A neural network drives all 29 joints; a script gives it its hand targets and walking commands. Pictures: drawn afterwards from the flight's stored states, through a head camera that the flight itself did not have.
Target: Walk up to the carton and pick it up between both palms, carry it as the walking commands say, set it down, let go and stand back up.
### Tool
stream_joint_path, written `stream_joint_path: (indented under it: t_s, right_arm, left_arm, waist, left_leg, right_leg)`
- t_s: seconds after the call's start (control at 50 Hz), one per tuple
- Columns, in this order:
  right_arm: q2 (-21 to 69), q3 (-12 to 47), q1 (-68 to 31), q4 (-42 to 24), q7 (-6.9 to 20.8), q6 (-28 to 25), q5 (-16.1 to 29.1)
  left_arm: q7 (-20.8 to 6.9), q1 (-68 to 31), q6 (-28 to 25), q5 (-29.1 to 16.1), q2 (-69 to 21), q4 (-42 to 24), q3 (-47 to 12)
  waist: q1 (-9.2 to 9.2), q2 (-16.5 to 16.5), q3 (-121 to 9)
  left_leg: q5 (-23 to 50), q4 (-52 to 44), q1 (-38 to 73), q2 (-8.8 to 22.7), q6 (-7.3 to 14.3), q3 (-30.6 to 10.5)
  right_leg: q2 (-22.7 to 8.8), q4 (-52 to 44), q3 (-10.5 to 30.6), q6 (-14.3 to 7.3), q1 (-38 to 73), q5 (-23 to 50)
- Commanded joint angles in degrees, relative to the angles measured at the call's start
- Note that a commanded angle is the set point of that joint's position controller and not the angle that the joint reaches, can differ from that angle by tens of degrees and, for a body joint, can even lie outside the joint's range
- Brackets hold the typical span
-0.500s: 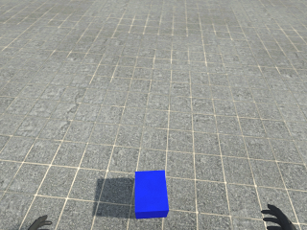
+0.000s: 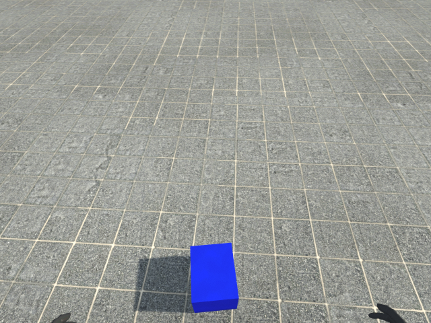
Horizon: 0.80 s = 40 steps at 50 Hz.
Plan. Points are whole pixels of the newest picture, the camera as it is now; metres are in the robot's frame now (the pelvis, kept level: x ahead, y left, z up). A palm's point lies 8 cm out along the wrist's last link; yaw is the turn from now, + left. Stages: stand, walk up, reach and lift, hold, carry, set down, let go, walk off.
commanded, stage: walk up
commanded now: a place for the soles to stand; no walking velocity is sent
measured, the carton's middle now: (213, 277) +0.44 +0.02 -0.69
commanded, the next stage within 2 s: reach and lift in 0.46 s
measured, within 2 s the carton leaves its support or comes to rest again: neither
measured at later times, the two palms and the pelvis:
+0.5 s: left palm out of the picture +0.14 +0.32 -0.09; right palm out of the picture +0.14 -0.32 -0.09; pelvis +0.01 +0.00 +0.00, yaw +2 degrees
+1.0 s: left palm (90, 298) +0.23 +0.28 -0.13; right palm (338, 273) +0.26 -0.26 -0.12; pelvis -0.01 -0.01 -0.04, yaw +9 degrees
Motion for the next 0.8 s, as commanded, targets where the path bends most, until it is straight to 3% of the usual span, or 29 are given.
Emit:
stream_joint_path:
  t_s: [0.0, 0.22, 0.44, 0.46, 0.48, 0.52, 0.54, 0.62, 0.78]
  right_arm:
    - [-10.9, -2.2, -2.7, -3.3, -0.3, -1.0, -0.2]
    - [-10.4, -2.1, -1.9, -4.2, -0.5, -0.9, 0.0]
    - [-10.7, -2.5, -2.0, -5.0, -0.6, -0.6, 0.0]
    - [-2.7, -4.8, -5.2, -25.2, 0.8, 0.4, -2.1]
    - [-3.6, -6.8, -1.5, -22.2, 1.8, 2.9, -2.8]
    - [-4.6, -10.0, -0.8, -23.1, 2.3, 5.9, -3.0]
    - [-5.1, -10.6, -0.7, -25.0, 2.3, 6.5, -2.7]
    - [-3.9, -12.9, 0.5, -25.9, 1.5, 7.2, -2.2]
    - [0.2, -11.4, -4.7, -25.0, 0.0, 6.4, 1.0]
  left_arm:
    - [0.0, -1.0, -0.3, 0.1, 10.2, -2.5, 2.2]
    - [0.0, -0.5, -0.4, 0.1, 10.8, -3.2, 2.2]
    - [0.1, 0.2, -0.2, 0.0, 10.7, -4.1, 2.1]
    - [-2.8, -8.5, 1.7, 2.3, 4.4, -22.9, 9.4]
    - [-3.2, -2.9, 4.8, 3.8, 3.9, -18.7, 8.5]
    - [-3.9, -1.0, 7.9, 6.2, 5.1, -19.4, 10.8]
    - [-4.0, -0.9, 8.6, 5.7, 5.4, -20.7, 11.1]
    - [-3.5, -3.6, 9.7, 4.4, 3.7, -23.7, 10.7]
    - [-2.8, -9.8, 9.3, 2.4, 1.2, -26.3, 8.2]
  waist:
    - [0.40, 0.5, -4.6]
    - [-0.08, -0.7, -5.4]
    - [0.01, 0.2, -6.0]
    - [2.26, 3.5, 1.4]
    - [-0.60, 2.1, 2.4]
    - [-1.59, 0.8, 1.5]
    - [-1.31, 1.3, 0.7]
    - [-3.29, -1.1, -6.5]
    - [-2.67, 0.3, -17.2]
  left_leg:
    - [-6.3, -8.8, 3.1, 6.3, 4.0, -8.2]
    - [-0.6, -5.1, 5.7, 4.6, 3.6, -6.3]
    - [2.8, -4.6, 5.8, 5.7, 4.0, -6.2]
    - [1.3, -2.6, -9.3, -5.2, -1.7, -7.2]
    - [0.8, -3.3, -3.2, -5.7, -1.8, -5.0]
    - [0.5, -1.3, 0.6, -6.0, -2.2, -4.6]
    - [1.0, -1.5, 0.9, -6.1, -2.2, -4.6]
    - [4.3, -0.6, 0.4, -5.6, -1.2, -6.7]
    - [14.9, 9.5, -9.1, -5.8, -1.8, -8.0]
  right_leg:
    - [-3.4, -4.0, 1.9, -4.4, -1.9, 6.6]
    - [-4.4, -5.0, 4.2, -5.3, -2.2, 12.5]
    - [-3.5, -2.6, 2.5, -5.1, -1.1, 16.0]
    - [0.1, -3.8, -7.4, -1.1, -4.5, 0.7]
    - [1.4, -4.8, -11.2, 0.1, -5.3, -0.7]
    - [1.4, -5.6, -12.9, 1.0, -8.1, -3.9]
    - [1.4, -5.3, -13.0, 0.7, -6.5, -2.9]
    - [2.4, -1.6, -12.5, 1.2, -1.8, 6.0]
    - [1.8, 8.4, -11.9, 1.0, -9.2, 19.3]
